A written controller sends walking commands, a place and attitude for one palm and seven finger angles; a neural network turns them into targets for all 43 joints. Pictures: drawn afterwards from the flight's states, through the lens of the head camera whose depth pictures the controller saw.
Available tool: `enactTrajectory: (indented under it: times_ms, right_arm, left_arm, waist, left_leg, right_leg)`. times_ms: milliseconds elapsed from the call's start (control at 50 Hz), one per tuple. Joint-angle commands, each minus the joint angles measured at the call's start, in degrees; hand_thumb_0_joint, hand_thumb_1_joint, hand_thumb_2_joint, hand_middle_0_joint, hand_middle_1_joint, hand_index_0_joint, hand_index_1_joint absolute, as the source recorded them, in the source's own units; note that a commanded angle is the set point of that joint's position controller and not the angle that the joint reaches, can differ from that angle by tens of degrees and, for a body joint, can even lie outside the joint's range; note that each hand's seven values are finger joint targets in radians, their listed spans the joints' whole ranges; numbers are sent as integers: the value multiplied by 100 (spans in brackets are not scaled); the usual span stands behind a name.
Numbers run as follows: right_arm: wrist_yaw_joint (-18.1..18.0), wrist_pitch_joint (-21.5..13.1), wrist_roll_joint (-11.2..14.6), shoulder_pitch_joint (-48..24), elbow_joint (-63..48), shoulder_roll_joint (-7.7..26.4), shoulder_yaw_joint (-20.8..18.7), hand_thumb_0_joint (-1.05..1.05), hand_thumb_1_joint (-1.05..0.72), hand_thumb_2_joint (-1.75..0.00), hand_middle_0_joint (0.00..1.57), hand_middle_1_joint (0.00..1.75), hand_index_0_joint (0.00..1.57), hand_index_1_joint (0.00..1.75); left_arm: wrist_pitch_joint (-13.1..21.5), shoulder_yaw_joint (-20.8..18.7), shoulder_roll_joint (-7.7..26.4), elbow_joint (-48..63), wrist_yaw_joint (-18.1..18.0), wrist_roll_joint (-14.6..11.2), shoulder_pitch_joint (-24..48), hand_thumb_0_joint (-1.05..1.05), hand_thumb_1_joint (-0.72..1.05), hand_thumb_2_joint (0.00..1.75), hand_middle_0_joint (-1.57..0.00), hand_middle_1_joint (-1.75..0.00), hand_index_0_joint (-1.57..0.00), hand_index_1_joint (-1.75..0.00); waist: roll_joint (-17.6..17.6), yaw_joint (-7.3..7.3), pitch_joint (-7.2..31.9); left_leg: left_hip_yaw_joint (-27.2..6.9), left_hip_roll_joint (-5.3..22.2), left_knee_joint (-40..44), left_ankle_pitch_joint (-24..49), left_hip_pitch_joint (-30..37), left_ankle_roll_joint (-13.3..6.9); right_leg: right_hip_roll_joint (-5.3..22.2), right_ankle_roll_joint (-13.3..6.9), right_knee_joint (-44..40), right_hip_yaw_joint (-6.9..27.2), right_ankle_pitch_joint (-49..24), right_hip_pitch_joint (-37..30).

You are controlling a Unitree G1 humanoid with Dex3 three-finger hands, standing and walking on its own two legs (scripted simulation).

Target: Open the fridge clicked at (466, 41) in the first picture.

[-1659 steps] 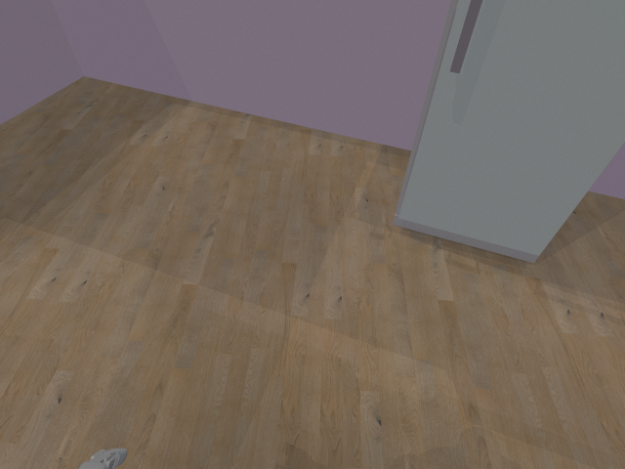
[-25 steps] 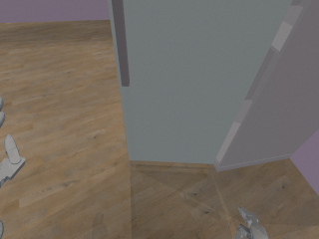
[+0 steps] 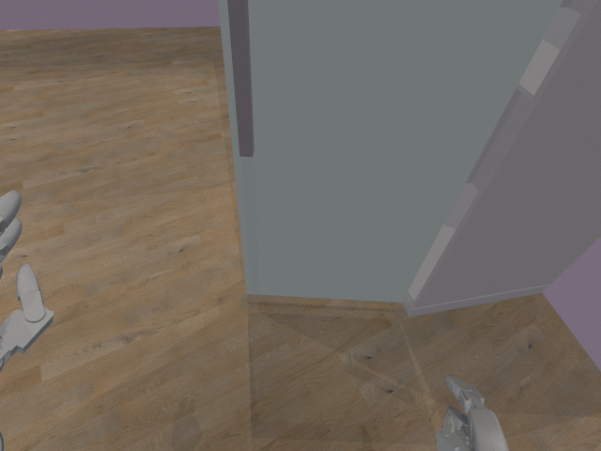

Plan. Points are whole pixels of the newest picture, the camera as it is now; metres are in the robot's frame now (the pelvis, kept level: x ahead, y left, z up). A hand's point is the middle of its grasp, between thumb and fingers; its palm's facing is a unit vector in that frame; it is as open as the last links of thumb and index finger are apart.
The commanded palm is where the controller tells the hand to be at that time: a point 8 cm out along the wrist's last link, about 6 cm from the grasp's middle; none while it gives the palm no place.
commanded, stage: stop stepping back and stand still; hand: left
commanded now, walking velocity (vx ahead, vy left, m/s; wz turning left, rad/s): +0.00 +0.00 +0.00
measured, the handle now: (242, 35) +0.70 +0.16 +0.22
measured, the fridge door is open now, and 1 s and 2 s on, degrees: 76 76 76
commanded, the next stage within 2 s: let the arm hang, fingers relaxed in 0.46 s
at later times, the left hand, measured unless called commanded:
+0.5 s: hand (19, 347) +0.17 +0.27 +0.16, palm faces +0.45 -0.79 -0.42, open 7.4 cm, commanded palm +0.11 +0.30 +0.18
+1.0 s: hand out of the picture -0.02 +0.18 -0.19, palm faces +0.05 -0.99 -0.16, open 7.1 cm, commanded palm none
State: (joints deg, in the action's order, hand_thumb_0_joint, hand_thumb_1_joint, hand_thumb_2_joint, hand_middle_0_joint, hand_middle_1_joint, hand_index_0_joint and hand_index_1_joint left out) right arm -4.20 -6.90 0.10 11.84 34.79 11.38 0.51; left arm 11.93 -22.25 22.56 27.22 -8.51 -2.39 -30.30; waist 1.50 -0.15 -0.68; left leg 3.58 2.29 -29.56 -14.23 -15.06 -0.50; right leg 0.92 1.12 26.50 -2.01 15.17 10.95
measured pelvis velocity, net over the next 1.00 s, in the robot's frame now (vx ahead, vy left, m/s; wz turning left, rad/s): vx -0.03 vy -0.01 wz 0.06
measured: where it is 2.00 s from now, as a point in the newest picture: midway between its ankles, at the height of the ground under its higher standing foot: outside the picture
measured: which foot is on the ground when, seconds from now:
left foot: down 0.00-1.00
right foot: down 0.00-1.00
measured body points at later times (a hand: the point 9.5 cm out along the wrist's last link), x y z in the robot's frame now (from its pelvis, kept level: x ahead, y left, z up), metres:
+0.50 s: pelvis -0.03 +0.00 +0.00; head -0.03 +0.01 +0.45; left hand +0.14 +0.31 +0.18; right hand +0.13 -0.23 -0.08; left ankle +0.02 +0.11 -0.74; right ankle -0.01 -0.13 -0.74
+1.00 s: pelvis -0.03 -0.01 -0.01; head +0.00 +0.02 +0.44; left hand -0.02 +0.23 -0.18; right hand +0.00 -0.28 -0.14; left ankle +0.02 +0.11 -0.74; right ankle -0.01 -0.13 -0.74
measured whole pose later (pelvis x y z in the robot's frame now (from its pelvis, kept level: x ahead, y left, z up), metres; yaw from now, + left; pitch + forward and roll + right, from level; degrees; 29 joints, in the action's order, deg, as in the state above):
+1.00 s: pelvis -0.03 -0.01 -0.01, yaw +3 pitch +0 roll -2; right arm -0.4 2.4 -1.7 15.9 56.9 12.7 -0.2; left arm -2.4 -0.4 13.3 -55.7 -0.3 1.0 -15.8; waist 3.0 0.0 -3.8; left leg -0.4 2.1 -33.3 -12.3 -21.2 0.2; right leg 1.0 -0.2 30.8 -5.8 15.0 15.8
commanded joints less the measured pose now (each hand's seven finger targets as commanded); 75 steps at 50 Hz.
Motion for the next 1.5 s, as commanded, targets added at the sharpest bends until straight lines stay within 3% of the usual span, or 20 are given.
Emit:
enactTrajectory:
  times_ms: [0,60,180,400,520,540,560,580,620,660,700,740,780,820,880,920,980,1040,1160,1480]
  right_arm:
    - [-74,-343,-33,-451,-827,742,-268,0,-90,-90,20,30,20,30]
    - [-77,-351,-23,-466,-793,735,-254,0,-90,-90,20,30,20,30]
    - [-87,-414,-13,-434,-724,778,-269,0,-90,-90,20,30,20,30]
    - [-119,-476,-68,-461,-671,756,-270,0,-90,-90,20,30,20,30]
    - [-82,-435,-40,-429,-684,719,-260,0,-90,-90,20,30,20,30]
    - [461,-533,49,-824,649,1876,-482,0,-90,-90,20,30,20,30]
    - [472,-52,85,-497,523,1680,-498,0,-90,-90,20,30,20,30]
    - [446,83,67,-478,371,1659,-487,0,-90,-90,20,30,20,30]
    - [427,227,-36,-532,420,1712,-434,0,-90,-90,20,30,20,30]
    - [423,335,-112,-584,512,1646,-360,0,-90,-90,20,30,20,30]
    - [428,439,-140,-425,674,1506,-341,0,-90,-90,20,30,20,30]
    - [419,589,-169,-209,887,1200,-294,0,-90,-90,20,30,20,30]
    - [394,695,-202,-46,1093,1024,-265,0,-90,-90,20,30,20,30]
    - [390,708,-193,-11,1266,986,-249,0,-90,-90,20,30,20,30]
    - [356,679,-196,-116,1510,1057,-231,0,-90,-90,20,30,20,30]
    - [321,688,-194,-110,1618,1086,-283,0,-90,-90,20,30,20,30]
    - [288,691,-170,83,1809,1094,-323,0,-90,-90,20,30,20,30]
    - [269,695,-150,284,1961,1085,-366,0,-90,-90,20,30,20,30]
    - [286,697,-157,388,2204,1163,-410,0,-90,-90,20,30,20,30]
    - [311,547,-135,-329,2502,1419,-333,0,-90,-90,20,30,20,30]
  left_arm:
    - [428,-931,1146,1119,-154,-19,116,0,90,90,-20,-30,-20,-30]
    - [437,-789,965,850,-138,-15,169,0,90,90,-20,-30,-20,-30]
    - [409,-555,834,687,-123,37,422,0,90,90,-20,-30,-20,-30]
    - [431,-767,1120,907,-176,115,586,0,90,90,-20,-30,-20,-30]
    - [394,-637,904,722,-141,51,275,0,90,90,-20,-30,-20,-30]
    - [-555,1621,118,-3645,650,379,566,0,90,90,-20,-30,-20,-30]
    - [-1035,1514,112,-3666,806,316,686,0,90,90,-20,-30,-20,-30]
    - [-1171,1539,69,-3576,839,310,778,0,90,90,-20,-30,-20,-30]
    - [-1147,1628,107,-4046,872,365,1032,0,90,90,-20,-30,-20,-30]
    - [-1135,1713,194,-4679,878,400,1207,0,90,90,-20,-30,-20,-30]
    - [-1110,1761,328,-5355,856,443,1457,0,90,90,-20,-30,-20,-30]
    - [-1164,1859,293,-5948,822,432,1794,0,90,90,-20,-30,-20,-30]
    - [-1213,1948,206,-6387,778,415,2041,0,90,90,-20,-30,-20,-30]
    - [-1218,1995,137,-6804,760,397,2018,0,90,90,-20,-30,-20,-30]
    - [-1235,2007,-45,-7457,766,355,1597,0,90,90,-20,-30,-20,-30]
    - [-1216,1933,-73,-7782,770,360,1400,0,90,90,-20,-30,-20,-30]
    - [-1183,1936,-44,-8117,794,342,1397,0,90,90,-20,-30,-20,-30]
    - [-1146,1950,-29,-8341,797,345,1532,0,90,90,-20,-30,-20,-30]
    - [-1118,1941,88,-8603,790,352,1756,0,90,90,-20,-30,-20,-30]
    - [-1022,1972,335,-8810,795,328,2190,0,90,90,-20,-30,-20,-30]
  waist:
    - [-784,-40,524]
    - [-709,-16,309]
    - [-454,-7,281]
    - [-776,-56,367]
    - [-535,-30,365]
    - [-551,193,75]
    - [-749,113,395]
    - [-920,112,290]
    - [-538,17,395]
    - [294,-28,431]
    - [1154,40,565]
    - [1463,164,498]
    - [965,239,457]
    - [33,231,473]
    - [-1396,8,341]
    - [-1556,-79,368]
    - [-1402,-48,344]
    - [-646,29,178]
    - [111,94,-160]
    - [-250,4,181]
  left_leg:
    - [-452,260,868,467,-182,-37]
    - [-497,262,1060,-365,-320,-54]
    - [-514,202,1114,-746,-259,-53]
    - [-511,143,1255,-719,-213,-28]
    - [-435,105,1062,-278,-119,13]
    - [-668,411,152,1324,-572,-25]
    - [-529,555,250,1467,-194,-6]
    - [-645,687,384,1133,-370,-94]
    - [-1050,807,575,879,-836,-340]
    - [-1035,668,480,662,-837,-347]
    - [-788,311,-22,651,-519,-232]
    - [-411,-95,-591,171,-131,-87]
    - [-293,-128,-668,131,94,-40]
    - [-490,46,-321,454,239,-58]
    - [-1017,419,606,35,-446,-197]
    - [-1024,447,752,-230,-680,-214]
    - [-999,410,828,-540,-594,-186]
    - [-916,368,721,-445,-399,-162]
    - [-792,324,732,-460,-79,-162]
    - [-750,475,1132,918,416,-140]
  right_leg:
    - [68,-104,-365,222,-937,-408]
    - [34,-93,-550,257,-458,-257]
    - [16,-83,-810,321,-72,-106]
    - [-48,-84,-807,234,-68,-206]
    - [-4,-101,-894,276,-295,-159]
    - [515,-245,70,-89,-997,404]
    - [528,-260,-2,140,-572,615]
    - [386,-251,219,2,38,710]
    - [204,-271,718,-12,350,465]
    - [271,-299,528,84,184,310]
    - [643,-430,42,471,-96,486]
    - [1103,-697,-479,869,13,988]
    - [1143,-768,-524,839,-48,1121]
    - [929,-624,-356,669,230,1145]
    - [401,-319,-26,271,408,417]
    - [352,-337,-68,199,186,-24]
    - [380,-388,-266,255,207,-46]
    - [493,-432,-556,387,365,163]
    - [591,-463,-900,478,906,615]
    - [608,-304,-778,393,-691,-92]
